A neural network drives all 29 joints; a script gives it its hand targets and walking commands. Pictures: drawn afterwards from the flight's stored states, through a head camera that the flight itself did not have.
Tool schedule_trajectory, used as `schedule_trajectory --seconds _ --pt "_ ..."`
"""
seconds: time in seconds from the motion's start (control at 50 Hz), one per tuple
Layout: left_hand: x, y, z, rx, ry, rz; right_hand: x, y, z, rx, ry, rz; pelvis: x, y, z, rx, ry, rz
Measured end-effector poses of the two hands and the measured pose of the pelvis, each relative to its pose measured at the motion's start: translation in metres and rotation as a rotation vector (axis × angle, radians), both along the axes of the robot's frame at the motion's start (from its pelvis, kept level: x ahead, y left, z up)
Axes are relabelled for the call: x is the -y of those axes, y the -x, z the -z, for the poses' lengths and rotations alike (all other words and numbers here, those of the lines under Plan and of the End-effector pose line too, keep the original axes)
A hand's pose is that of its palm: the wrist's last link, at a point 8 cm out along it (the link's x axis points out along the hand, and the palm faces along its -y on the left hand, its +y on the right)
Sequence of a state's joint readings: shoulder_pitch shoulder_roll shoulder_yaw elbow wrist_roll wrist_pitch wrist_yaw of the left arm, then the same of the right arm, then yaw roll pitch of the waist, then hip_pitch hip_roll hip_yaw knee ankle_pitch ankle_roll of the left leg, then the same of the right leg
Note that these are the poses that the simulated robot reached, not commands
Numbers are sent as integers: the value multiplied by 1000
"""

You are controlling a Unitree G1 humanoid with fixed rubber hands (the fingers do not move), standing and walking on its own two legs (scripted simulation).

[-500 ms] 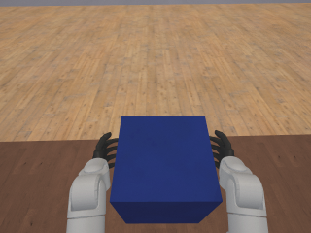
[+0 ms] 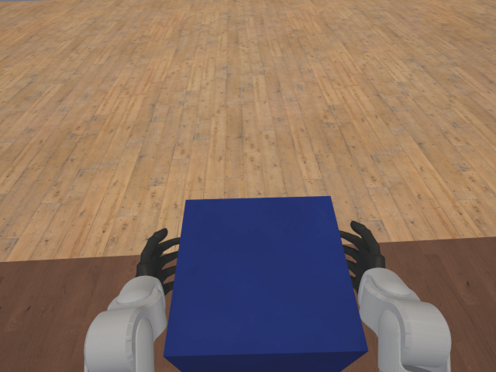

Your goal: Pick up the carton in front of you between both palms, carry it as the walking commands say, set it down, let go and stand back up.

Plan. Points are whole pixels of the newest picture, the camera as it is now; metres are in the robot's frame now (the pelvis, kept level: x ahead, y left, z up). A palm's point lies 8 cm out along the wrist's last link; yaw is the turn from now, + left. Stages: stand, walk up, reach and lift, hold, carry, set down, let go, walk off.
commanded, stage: carry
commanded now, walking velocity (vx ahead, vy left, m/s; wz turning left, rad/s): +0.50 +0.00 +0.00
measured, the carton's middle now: (260, 297) +0.24 -0.01 +0.03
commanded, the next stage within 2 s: none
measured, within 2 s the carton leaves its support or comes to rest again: neither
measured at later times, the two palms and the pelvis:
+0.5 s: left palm (171, 151) +0.54 +0.16 +0.09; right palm (313, 144) +0.53 -0.14 +0.10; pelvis +0.29 +0.02 +0.00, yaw -2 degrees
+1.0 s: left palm (185, 93) +0.74 +0.15 +0.12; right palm (303, 88) +0.74 -0.15 +0.12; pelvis +0.41 +0.00 +0.01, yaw -1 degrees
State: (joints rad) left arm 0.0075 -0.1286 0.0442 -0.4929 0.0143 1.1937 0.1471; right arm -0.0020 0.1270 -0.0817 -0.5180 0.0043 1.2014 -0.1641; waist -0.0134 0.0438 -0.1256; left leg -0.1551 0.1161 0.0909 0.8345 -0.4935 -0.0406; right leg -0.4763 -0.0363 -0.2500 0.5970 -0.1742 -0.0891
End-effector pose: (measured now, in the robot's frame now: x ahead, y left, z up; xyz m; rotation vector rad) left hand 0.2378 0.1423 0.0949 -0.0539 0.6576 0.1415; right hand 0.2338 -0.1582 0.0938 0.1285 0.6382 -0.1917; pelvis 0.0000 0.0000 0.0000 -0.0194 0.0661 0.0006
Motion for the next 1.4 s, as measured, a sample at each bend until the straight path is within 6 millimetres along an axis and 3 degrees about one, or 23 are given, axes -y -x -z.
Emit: schedule_trajectory --seconds 0.06,0.18,0.3,0.44,0.54,0.76,0.86,0.94,1.02,1.22,1.4 --pt "-2 -19 1 -48 6 -55 -3 -36 -2 -48 8 -54 9 -29 -11 -9 -12 -18" --pt "-4 -76 -24 -12 5 -102 -6 -107 -23 -12 18 -117 17 -95 -30 -21 -42 -18" --pt "-2 -160 -37 39 0 -57 -3 -176 -33 40 20 -74 10 -173 -29 -13 -49 -6" --pt "-15 -266 -7 41 21 -1 -15 -266 -11 39 46 -21 -13 -269 1 25 -36 26" --pt "-16 -323 5 -21 39 20 -17 -316 -4 -25 68 6 -19 -302 -4 18 -37 41" --pt "-8 -436 -26 46 24 1 -9 -432 -27 42 19 13 -13 -370 -13 20 -25 28" --pt "-7 -480 -34 50 7 -12 -7 -480 -35 46 33 -10 -9 -391 -10 6 -22 23" --pt "-6 -499 -28 29 21 -24 -6 -502 -31 24 24 -7 -5 -403 -9 -5 -22 20" --pt "-5 -507 -18 8 39 -36 -5 -510 -22 4 9 3 -3 -411 -9 -12 -23 19" --pt "0 -515 -16 35 52 -41 0 -516 -19 31 -5 16 1 -418 -14 -23 -25 21" --pt "3 -510 -23 48 46 -37 3 -510 -25 44 -2 14 3 -417 -15 -17 -26 24"
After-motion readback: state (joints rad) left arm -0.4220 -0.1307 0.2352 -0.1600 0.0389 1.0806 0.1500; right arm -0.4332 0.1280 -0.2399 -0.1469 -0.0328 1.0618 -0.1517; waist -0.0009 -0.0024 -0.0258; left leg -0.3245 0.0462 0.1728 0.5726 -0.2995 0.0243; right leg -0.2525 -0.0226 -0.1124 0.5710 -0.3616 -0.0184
